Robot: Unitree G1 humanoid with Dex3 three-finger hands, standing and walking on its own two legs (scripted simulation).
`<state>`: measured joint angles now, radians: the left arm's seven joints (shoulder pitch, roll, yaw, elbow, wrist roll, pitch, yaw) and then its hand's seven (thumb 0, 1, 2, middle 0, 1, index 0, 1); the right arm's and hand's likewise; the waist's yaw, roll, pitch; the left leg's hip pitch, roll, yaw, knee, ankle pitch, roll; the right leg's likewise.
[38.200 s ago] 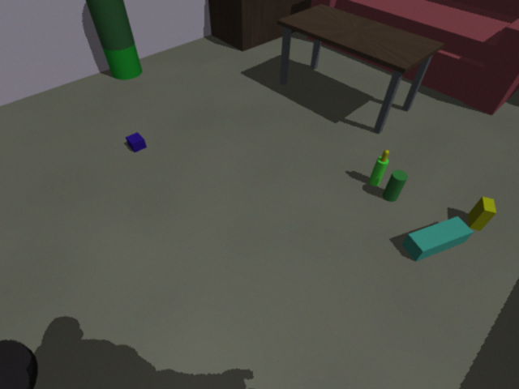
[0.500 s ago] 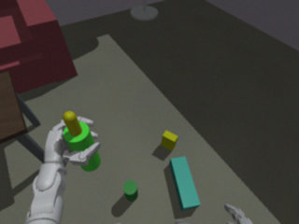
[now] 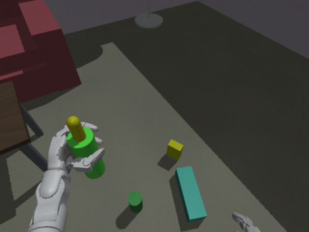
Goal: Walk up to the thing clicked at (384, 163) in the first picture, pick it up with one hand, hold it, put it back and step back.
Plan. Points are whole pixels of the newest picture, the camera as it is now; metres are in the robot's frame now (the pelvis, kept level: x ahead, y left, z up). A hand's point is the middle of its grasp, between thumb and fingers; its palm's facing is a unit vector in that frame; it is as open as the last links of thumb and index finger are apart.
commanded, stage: hold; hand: left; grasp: from the side
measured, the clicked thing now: (85, 148) +0.33 +0.17 +0.05
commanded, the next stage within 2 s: none
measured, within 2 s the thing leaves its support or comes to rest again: neither
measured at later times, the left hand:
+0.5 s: hand (86, 148) +0.32 +0.17 +0.06, palm faces +0.02 -1.00 +0.00, open 8.2 cm
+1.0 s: hand (85, 146) +0.33 +0.17 +0.06, palm faces +0.02 -1.00 +0.00, open 8.2 cm
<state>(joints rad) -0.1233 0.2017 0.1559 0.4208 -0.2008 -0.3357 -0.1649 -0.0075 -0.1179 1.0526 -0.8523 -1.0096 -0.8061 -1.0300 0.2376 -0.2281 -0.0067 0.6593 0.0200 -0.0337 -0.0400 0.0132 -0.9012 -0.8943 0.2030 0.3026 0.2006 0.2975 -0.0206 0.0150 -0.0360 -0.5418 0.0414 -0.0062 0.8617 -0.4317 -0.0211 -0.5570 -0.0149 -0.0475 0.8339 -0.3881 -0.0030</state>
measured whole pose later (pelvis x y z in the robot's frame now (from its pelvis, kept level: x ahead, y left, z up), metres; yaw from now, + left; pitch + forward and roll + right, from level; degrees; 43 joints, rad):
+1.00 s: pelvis +0.00 +0.00 +0.01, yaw +0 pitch +5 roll -1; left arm -0.14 0.20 0.16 0.45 -0.20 -0.35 -0.17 -0.01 -0.12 1.05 -0.85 -1.01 -0.80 -1.04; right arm 0.24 -0.23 -0.01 0.67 0.02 -0.03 -0.03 0.01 -0.90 -0.90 0.20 0.30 0.20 0.30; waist -0.02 0.01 -0.03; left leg -0.49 0.04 0.00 0.82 -0.42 -0.02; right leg -0.51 -0.02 -0.04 0.79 -0.37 0.00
